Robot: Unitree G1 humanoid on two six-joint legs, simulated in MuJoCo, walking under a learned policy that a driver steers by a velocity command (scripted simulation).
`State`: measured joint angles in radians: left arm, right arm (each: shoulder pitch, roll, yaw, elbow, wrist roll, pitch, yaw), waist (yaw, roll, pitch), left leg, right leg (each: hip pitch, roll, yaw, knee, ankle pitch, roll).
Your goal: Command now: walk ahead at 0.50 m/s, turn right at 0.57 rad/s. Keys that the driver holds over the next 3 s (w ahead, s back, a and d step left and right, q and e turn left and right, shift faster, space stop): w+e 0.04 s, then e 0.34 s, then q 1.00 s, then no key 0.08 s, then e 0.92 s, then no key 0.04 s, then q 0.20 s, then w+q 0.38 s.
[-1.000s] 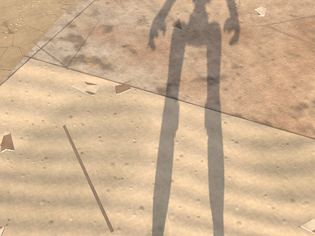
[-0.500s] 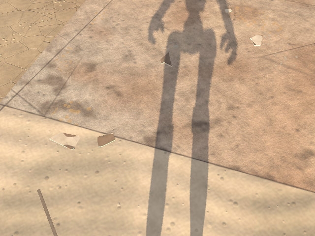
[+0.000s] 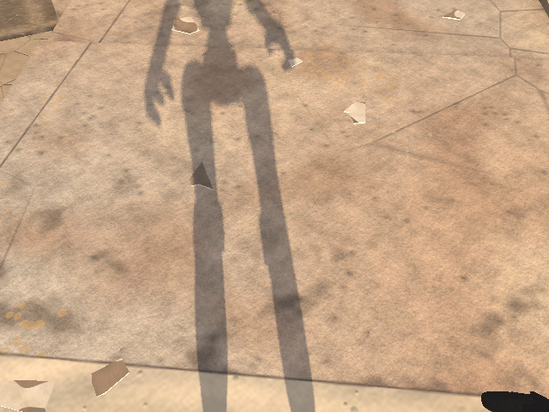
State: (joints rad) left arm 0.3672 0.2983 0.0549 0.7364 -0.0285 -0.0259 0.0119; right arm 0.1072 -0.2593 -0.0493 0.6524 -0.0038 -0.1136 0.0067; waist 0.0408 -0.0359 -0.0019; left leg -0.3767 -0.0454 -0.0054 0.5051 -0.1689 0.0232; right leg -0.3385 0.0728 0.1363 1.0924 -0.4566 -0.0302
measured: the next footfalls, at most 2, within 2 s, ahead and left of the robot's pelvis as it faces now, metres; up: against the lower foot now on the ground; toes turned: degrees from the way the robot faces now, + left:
right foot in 0.36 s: +0.29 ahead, -0.16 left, +0.00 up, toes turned -14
left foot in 0.78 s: +0.27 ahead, +0.08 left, +0.00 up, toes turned -7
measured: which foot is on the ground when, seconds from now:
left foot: down 0.00-0.38, up 0.40-0.76, down 0.78-1.00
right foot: up 0.00-0.34, down 0.36-0.80, up 0.82-1.00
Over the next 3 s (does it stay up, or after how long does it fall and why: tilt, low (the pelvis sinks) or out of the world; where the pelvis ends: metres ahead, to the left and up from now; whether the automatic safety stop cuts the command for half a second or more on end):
stays up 0.33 -0.04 0.01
